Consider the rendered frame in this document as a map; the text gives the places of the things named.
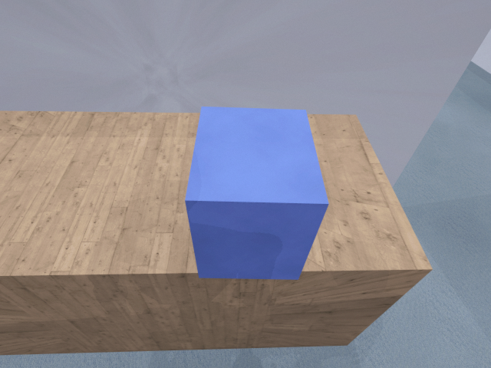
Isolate carton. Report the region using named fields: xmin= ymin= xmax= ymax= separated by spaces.
xmin=185 ymin=107 xmax=329 ymax=280

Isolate pedestal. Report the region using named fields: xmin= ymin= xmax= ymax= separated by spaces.
xmin=0 ymin=110 xmax=433 ymax=355

